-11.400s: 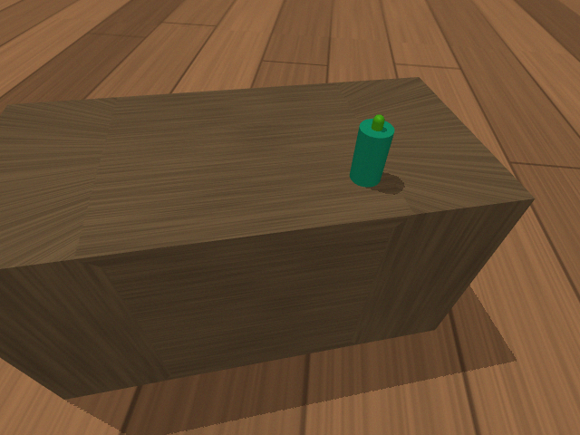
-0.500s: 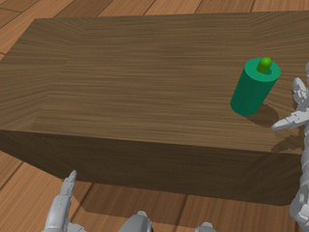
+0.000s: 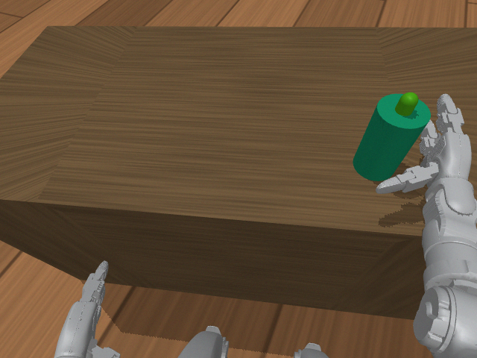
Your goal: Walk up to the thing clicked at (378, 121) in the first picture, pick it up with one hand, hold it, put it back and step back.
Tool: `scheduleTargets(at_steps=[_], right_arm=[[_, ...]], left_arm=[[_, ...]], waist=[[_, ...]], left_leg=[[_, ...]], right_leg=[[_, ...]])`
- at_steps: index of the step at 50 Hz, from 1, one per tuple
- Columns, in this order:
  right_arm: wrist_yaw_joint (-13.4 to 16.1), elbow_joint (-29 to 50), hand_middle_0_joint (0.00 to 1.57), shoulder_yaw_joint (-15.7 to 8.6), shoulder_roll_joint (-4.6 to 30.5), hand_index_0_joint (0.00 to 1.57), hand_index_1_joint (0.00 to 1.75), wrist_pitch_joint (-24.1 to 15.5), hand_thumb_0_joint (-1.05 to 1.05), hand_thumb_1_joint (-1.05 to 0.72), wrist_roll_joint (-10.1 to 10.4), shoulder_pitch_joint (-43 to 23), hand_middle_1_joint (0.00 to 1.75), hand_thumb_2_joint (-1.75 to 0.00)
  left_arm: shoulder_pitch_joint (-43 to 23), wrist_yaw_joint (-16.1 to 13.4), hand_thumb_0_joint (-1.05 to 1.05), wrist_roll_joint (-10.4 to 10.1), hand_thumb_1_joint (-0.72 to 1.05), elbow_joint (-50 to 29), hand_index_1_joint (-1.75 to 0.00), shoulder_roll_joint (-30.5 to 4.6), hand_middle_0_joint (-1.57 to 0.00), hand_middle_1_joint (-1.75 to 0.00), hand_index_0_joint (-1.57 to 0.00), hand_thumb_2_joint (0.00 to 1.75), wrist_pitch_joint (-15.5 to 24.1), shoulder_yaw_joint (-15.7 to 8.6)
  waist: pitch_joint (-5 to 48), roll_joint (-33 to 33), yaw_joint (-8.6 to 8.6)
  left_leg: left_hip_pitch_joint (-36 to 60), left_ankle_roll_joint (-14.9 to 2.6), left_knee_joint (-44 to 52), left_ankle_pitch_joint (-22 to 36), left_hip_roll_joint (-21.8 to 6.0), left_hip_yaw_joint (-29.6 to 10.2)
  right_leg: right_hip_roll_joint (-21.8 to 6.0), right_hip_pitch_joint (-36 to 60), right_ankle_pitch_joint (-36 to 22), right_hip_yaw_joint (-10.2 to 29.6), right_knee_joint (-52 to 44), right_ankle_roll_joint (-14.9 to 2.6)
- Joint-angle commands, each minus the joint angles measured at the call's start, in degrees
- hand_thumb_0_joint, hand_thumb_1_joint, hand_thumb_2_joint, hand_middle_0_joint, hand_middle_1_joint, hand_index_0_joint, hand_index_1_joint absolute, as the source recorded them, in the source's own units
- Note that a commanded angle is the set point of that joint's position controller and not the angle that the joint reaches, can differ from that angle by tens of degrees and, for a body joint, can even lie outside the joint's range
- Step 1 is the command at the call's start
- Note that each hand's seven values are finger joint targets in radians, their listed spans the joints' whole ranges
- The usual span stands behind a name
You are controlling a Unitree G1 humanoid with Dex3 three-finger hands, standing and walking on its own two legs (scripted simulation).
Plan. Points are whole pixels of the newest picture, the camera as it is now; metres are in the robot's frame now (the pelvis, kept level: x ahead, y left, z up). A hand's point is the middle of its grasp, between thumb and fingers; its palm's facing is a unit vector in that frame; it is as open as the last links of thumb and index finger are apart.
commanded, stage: rest palm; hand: right
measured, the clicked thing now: (390, 134) +0.50 -0.18 +0.08
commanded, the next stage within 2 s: close in 0.06 s
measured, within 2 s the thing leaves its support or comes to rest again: leaves its support in 1.54 s
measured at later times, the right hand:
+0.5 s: hand (392, 142) +0.49 -0.18 +0.07, palm faces +0.12 +0.99 +0.01, open 16.4 cm
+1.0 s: hand (393, 142) +0.49 -0.18 +0.08, palm faces +0.11 +0.99 +0.01, open 10.5 cm
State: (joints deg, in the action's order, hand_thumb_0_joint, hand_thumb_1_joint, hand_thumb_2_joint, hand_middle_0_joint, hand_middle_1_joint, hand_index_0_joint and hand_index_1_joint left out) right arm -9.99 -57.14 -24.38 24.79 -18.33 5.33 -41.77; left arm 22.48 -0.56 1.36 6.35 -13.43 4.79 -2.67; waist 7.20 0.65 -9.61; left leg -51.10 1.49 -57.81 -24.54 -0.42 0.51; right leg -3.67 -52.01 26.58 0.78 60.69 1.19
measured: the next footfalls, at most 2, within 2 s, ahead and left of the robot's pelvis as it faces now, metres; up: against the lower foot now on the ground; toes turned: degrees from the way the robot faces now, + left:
none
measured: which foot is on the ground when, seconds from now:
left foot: down 0.00-1.00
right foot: down 0.00-1.00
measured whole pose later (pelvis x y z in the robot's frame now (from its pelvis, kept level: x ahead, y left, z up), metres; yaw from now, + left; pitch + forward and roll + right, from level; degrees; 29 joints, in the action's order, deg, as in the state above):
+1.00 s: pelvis +0.01 +0.00 +0.00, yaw +0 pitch +18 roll +2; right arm -5.7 -57.0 -22.6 22.6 -19.2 4.0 -42.1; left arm 21.9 0.6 1.6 7.5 -12.7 2.9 -3.2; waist 7.5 0.2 -10.0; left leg -50.1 1.7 -56.7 -24.5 -0.4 0.0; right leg -3.6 -50.8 26.6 0.3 59.5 1.0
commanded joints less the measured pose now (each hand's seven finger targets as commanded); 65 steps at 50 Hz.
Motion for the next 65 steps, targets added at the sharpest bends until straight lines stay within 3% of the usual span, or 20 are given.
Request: scheduleTargets(at_steps=[1, 3, 6, 8, 9, 10, 12, 14, 20, 21, 28, 35, 37, 40, 44, 45, 48, 55, 62, 65], right_arm=[[0.75, 6.67, 0.05, 0.49, 9.17, 0.05, 0.04, -2.76, 0.0, 0.54, 0.56, -19.2, 0.04, -0.05], [1.62, 22.3, 0.06, 0.59, 13.32, 0.05, 0.04, -5.36, 0.0, 0.53, 0.12, -31.24, 0.04, -0.05], [1.69, 5.68, 0.06, 1.26, 7.58, 0.06, 0.03, -2.7, 0.0, 0.54, 0.26, -15.66, 0.03, -0.03], [2.92, 23.47, 0.09, 0.67, 11.46, 0.09, 0.03, -5.45, 0.0, 0.59, 0.04, -29.44, 0.03, 0.0], [3.58, 19.68, 0.17, -0.62, 13.41, 0.17, 0.05, -5.43, 0.0, 0.57, -0.41, -27.9, 0.05, 0.0], [3.51, 10.18, 0.23, 0.62, 9.14, 0.22, 0.08, -4.14, 0.0, 0.58, -0.35, -19.44, 0.08, 0.0], [3.69, 10.44, 0.27, 1.33, 6.79, 0.26, 0.09, -4.2, 0.0, 0.6, -0.16, -19.47, 0.09, 0.0], [4.69, 18.8, 0.33, -0.73, 13.21, 0.32, 0.13, -6.63, 0.0, 0.59, -1.01, -29.69, 0.13, 0.0], [3.92, 9.46, 0.4, 1.13, 9.92, 0.39, 0.2, -5.51, 0.0, 0.56, -1.53, -26.24, 0.2, -0.03], [4.12, 12.87, 0.43, -0.58, 12.82, 0.42, 0.23, -6.07, 0.0, 0.55, -1.45, -29.71, 0.23, -0.06], [3.95, 8.68, 0.67, 0.77, 9.63, 0.66, 0.42, -4.01, 0.0, 0.46, -1.16, -25.0, 0.42, -0.19], [4.4, 5.87, 0.87, 1.5, 7.37, 0.86, 0.61, -4.96, 0.0, 0.33, -1.37, -23.22, 0.61, -0.34], [4.42, 13.52, 0.93, -0.28, 12.67, 0.93, 0.69, -6.4, 0.0, 0.27, -1.57, -28.92, 0.69, -0.43], [3.54, 5.82, 1.01, 2.6, 6.3, 1.01, 0.82, -4.71, 0.0, 0.12, -1.05, -21.72, 0.82, -0.59], [3.32, 8.53, 1.18, 3.34, 6.01, 1.18, 0.99, -4.43, 0.0, -0.04, -1.3, -21.27, 0.99, -0.74], [3.41, 6.17, 1.19, 3.15, 5.61, 1.19, 1.05, -3.98, 0.0, -0.1, -1.21, -19.36, 1.05, -0.82], [3.56, 15.26, 1.24, 1.37, 9.27, 1.25, 1.13, -5.04, 0.0, -0.16, -0.99, -25.2, 1.13, -0.92], [2.99, 10.66, 1.23, 1.13, 7.58, 1.26, 1.32, -4.32, 0.0, -0.21, -0.32, -20.65, 1.32, -1.2], [3.78, 15.81, 1.25, 1.26, 9.16, 1.29, 1.38, -3.82, 0.0, -0.13, 0.19, -25.03, 1.38, -1.24], [4.5, 24.13, 1.26, 0.71, 12.29, 1.3, 1.39, -4.56, 0.0, -0.08, 0.19, -31.5, 1.39, -1.25]], left_arm=[[4.36, -0.42, 0.0, -0.48, -0.61, -5.53, -0.06, -7.3, -0.05, -0.04, -0.03, 0.09, 2.29, -5.0], [-4.8, -0.91, 0.0, -0.36, -0.61, -15.18, -0.06, -8.63, -0.05, -0.04, -0.02, 0.09, 3.33, -5.17], [5.94, -0.41, 0.0, -0.59, -0.6, -5.03, -0.06, -8.08, -0.05, -0.04, -0.03, 0.09, 1.61, -5.88], [-6.89, -0.62, 0.0, -0.66, -0.61, -17.51, -0.06, -7.94, -0.05, -0.04, -0.02, 0.09, 2.7, -4.71], [-1.81, -0.92, 0.0, -0.33, -0.57, -13.59, -0.05, -10.34, -0.05, -0.05, -0.04, 0.06, 2.18, -7.8], [5.04, -0.68, 0.0, -0.05, -0.56, -6.37, -0.05, -10.18, -0.05, -0.05, -0.04, 0.06, 1.21, -8.23], [3.13, 0.13, 0.0, -0.44, -0.56, -7.17, -0.05, -5.94, -0.05, -0.05, -0.04, 0.06, 1.17, -4.1], [-3.43, -0.58, 0.0, -0.19, -0.56, -12.32, -0.05, -7.56, -0.05, -0.05, -0.04, 0.05, 1.74, -5.38], [-0.05, -0.14, 0.0, 0.2, -0.55, -11.32, -0.05, -7.64, -0.05, -0.05, -0.04, 0.05, 1.21, -4.46], [-0.9, -0.26, 0.0, 0.11, -0.55, -13.41, -0.05, -7.91, -0.04, -0.05, -0.04, 0.05, 1.36, -4.58], [2.62, 0.04, 0.0, 0.23, -0.55, -8.44, -0.05, -10.87, -0.04, -0.05, -0.04, 0.06, 0.67, -8.33], [-0.66, 0.23, 0.0, 0.07, -0.54, -7.36, -0.04, -6.36, -0.04, -0.05, -0.04, 0.05, 0.84, -3.91], [-2.58, -0.15, 0.0, 0.01, -0.53, -11.77, -0.04, -7.23, -0.04, -0.05, -0.05, 0.04, 1.24, -4.39], [2.08, 0.17, 0.0, 0.13, -0.53, -7.86, -0.04, -7.38, -0.04, -0.05, -0.05, 0.04, 0.9, -4.85], [2.33, -0.13, 0.0, 0.17, -0.53, -8.5, -0.04, -9.66, -0.04, -0.05, -0.05, 0.04, 1.14, -7.53], [2.8, 0.15, 0.0, 0.05, -0.53, -7.03, -0.04, -8.27, -0.04, -0.05, -0.05, 0.04, 0.91, -5.98], [-2.04, 0.06, 0.0, -0.02, -0.53, -10.36, -0.04, -9.63, -0.04, -0.05, -0.05, 0.04, 1.45, -7.47], [-2.42, -0.04, 0.0, -0.56, -0.55, -10.0, -0.06, -8.85, -0.06, -0.05, -0.05, 0.05, 0.86, -6.16], [1.13, -0.2, 0.0, -0.51, -0.54, -5.4, -0.05, -8.5, -0.05, -0.06, -0.06, 0.05, 0.64, -6.27], [-1.31, -0.57, 0.0, -0.55, -0.55, -6.3, -0.06, -8.99, -0.05, -0.05, -0.05, 0.06, 0.95, -6.63]], waist=[[20.07, -5.29, 0.21], [33.81, -8.61, 0.69], [20.0, -4.56, 0.32], [31.69, -5.87, 1.16], [31.9, -7.5, 1.07], [23.66, -6.44, 0.18], [19.65, -5.05, 0.62], [27.5, -6.98, -0.04], [26.25, -6.06, -1.66], [28.3, -6.3, -1.5], [27.03, -8.33, -0.17], [21.35, -4.38, -0.01], [29.28, -7.19, 0.58], [22.57, -5.67, -0.83], [26.42, -6.67, -1.23], [21.03, -5.69, -0.55], [29.46, -7.8, -0.04], [27.07, -4.27, 0.34], [26.07, -8.61, 0.81], [32.09, -11.21, 1.28]], left_leg=[[10.13, -2.14, 7.78, 13.8, 2.04, 0.78], [15.13, -2.17, 6.57, 18.98, 1.62, 0.26], [12.62, -2.11, 7.64, 16.7, 1.93, 0.61], [16.63, -1.86, 7.21, 18.75, 1.6, -0.1], [16.86, -2.01, 7.09, 18.7, 1.75, 0.07], [13.42, -1.99, 7.49, 16.95, 1.86, 0.35], [11.47, -2.05, 7.51, 15.81, 1.98, 0.42], [12.85, -2.1, 6.97, 16.91, 1.76, -0.05], [12.54, -1.91, 6.47, 18.61, 1.84, 0.37], [12.81, -1.98, 6.09, 19.91, 1.8, 0.36], [10.75, -2.34, 6.54, 16.66, 2.39, 1.63], [11.7, -2.16, 7.57, 14.38, 2.2, 0.69], [15.02, -2.03, 7.64, 16.09, 1.98, 0.12], [11.81, -1.96, 7.79, 15.98, 2.25, 0.65], [12.0, -1.98, 6.85, 19.49, 2.18, 1.0], [10.9, -1.97, 7.22, 18.13, 2.17, 0.93], [12.98, -2.05, 6.42, 21.11, 2.01, 0.99], [15.97, -1.77, 7.54, 20.05, 1.89, 0.82], [14.54, -2.04, 8.7, 20.43, 1.93, 0.78], [16.53, -2.06, 8.72, 23.56, 1.96, 0.77]], right_leg=[[2.54, 14.54, -13.46, -0.07, -7.89, -2.04], [2.29, 20.85, -18.76, -0.28, -7.0, -1.74], [2.83, 13.83, -15.55, -0.38, -7.72, -2.02], [2.51, 18.13, -17.63, -0.32, -7.63, -1.98], [2.52, 19.76, -17.86, -0.63, -7.67, -1.78], [2.64, 16.42, -15.57, -0.82, -7.8, -1.92], [2.56, 13.99, -15.07, -0.3, -8.24, -1.98], [2.15, 17.82, -16.21, -0.27, -7.4, -1.96], [2.2, 16.78, -17.54, -0.11, -6.66, -2.02], [2.1, 17.65, -19.29, -0.04, -6.33, -1.89], [1.89, 20.12, -19.44, 0.42, -8.12, -1.07], [2.21, 13.64, -13.75, -0.16, -8.8, -1.91], [2.27, 17.92, -15.34, -0.55, -8.33, -1.78], [2.53, 16.46, -15.29, -0.45, -8.58, -1.8], [2.13, 20.16, -20.31, -0.29, -7.78, -1.54], [2.31, 16.41, -18.43, -0.45, -8.11, -1.59], [1.88, 21.38, -23.32, 0.05, -7.54, -1.35], [2.25, 18.2, -19.41, -0.16, -8.81, -1.9], [2.39, 22.98, -22.27, -0.52, -9.94, -1.42], [2.15, 28.95, -28.45, -0.3, -9.6, -1.19]])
